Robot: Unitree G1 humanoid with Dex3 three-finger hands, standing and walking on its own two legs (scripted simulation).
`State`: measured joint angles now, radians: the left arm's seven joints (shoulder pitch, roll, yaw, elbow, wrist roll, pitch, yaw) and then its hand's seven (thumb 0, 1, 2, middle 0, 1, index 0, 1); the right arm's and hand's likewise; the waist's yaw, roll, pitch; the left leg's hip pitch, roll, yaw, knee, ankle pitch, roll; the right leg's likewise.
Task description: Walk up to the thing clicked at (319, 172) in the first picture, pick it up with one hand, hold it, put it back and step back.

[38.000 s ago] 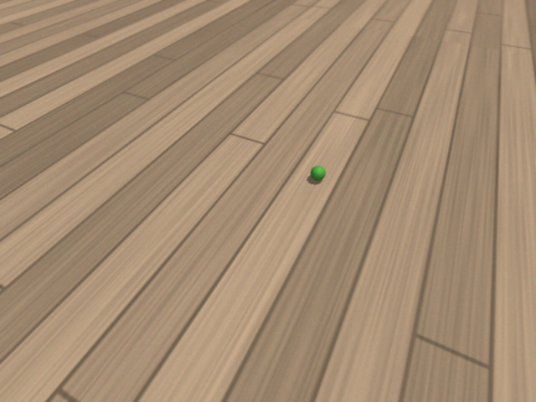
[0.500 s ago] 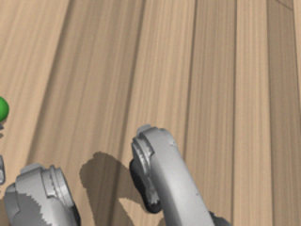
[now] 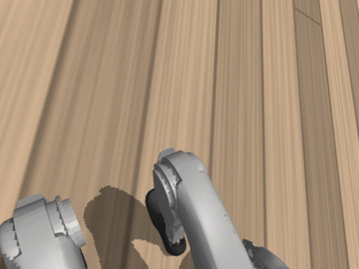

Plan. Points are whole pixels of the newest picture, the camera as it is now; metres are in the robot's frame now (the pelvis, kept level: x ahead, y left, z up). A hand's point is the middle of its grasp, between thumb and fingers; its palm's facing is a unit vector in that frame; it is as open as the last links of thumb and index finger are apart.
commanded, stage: close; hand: left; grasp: from above
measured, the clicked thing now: out of the picture +0.48 +0.28 -0.26
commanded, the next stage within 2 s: settle in 1.34 s
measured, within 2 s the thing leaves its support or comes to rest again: leaves its support in 1.70 s
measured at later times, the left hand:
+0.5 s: hand out of the picture +0.46 +0.29 -0.24, palm faces -0.46 -0.15 -0.87, open 10.8 cm
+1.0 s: hand out of the picture +0.47 +0.28 -0.24, palm faces -0.44 -0.14 -0.89, open 10.7 cm
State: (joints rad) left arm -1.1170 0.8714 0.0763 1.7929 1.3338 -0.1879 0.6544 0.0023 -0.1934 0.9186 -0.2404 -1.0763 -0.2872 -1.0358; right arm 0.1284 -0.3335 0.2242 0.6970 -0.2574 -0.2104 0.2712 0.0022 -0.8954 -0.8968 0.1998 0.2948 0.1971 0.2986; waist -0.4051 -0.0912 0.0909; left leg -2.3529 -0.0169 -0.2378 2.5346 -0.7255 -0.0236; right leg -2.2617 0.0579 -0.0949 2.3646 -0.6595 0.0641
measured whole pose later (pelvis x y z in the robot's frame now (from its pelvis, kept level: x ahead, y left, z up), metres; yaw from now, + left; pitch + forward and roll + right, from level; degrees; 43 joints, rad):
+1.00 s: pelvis +0.00 +0.00 +0.00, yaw -1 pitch +30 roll -14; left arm -1.14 0.95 0.08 1.79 1.29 -0.16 0.63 0.01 -0.05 0.64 -0.48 -0.90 -0.49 -0.83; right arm 0.12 -0.35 0.28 0.66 -0.25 -0.24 0.28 0.00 -0.91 -0.90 0.20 0.29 0.20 0.30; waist -0.43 -0.12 0.15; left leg -2.34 -0.01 -0.25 2.53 -0.73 -0.02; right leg -2.24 0.06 -0.11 2.34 -0.65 0.08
